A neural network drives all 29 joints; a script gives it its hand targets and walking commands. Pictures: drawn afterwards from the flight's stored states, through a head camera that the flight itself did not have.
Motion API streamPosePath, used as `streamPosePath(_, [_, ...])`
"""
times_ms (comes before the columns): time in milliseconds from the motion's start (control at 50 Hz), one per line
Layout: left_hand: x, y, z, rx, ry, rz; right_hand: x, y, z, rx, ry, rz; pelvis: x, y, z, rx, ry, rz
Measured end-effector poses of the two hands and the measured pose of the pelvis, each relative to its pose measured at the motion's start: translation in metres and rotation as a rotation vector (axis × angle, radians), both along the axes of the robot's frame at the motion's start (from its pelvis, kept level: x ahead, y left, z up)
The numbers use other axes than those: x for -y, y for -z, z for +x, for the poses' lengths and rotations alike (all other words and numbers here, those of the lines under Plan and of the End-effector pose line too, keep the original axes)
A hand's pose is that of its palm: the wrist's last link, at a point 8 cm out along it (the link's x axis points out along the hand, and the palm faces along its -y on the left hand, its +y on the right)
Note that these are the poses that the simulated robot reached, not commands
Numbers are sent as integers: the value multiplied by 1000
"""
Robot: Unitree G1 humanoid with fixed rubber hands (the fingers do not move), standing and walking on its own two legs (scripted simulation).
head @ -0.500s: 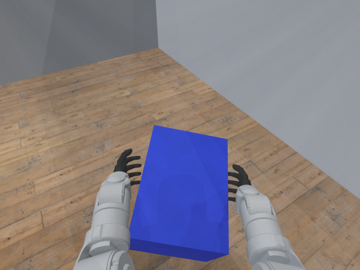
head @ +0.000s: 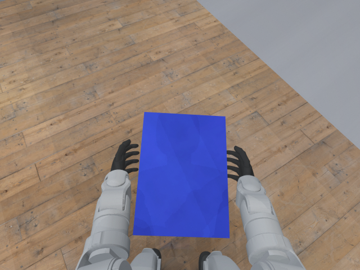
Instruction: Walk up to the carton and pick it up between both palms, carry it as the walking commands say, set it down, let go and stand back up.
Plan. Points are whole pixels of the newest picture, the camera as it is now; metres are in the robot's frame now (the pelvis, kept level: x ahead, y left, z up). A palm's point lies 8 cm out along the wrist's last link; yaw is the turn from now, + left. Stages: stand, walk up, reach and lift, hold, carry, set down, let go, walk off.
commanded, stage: set down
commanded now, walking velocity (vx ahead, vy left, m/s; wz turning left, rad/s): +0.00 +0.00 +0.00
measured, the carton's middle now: (181, 174) +0.35 +0.01 -0.14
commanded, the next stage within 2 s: none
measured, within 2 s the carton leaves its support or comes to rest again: neither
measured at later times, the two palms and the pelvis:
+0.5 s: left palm (132, 170) +0.36 +0.14 -0.13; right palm (236, 182) +0.33 -0.15 -0.15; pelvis -0.05 -0.01 -0.09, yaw -1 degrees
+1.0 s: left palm (137, 171) +0.39 +0.14 -0.22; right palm (227, 181) +0.36 -0.15 -0.23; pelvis -0.05 +0.00 -0.16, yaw -2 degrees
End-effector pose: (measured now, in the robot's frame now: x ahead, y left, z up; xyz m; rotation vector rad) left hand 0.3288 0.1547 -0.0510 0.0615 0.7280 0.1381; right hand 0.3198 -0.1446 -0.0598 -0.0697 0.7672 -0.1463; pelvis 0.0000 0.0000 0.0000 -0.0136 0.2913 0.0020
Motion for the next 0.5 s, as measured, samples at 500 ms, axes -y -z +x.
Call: streamPosePath(500, [15,81,30,90,-13,2,6,89,15,46,71,-41,6,87,-46,-230,12,-3])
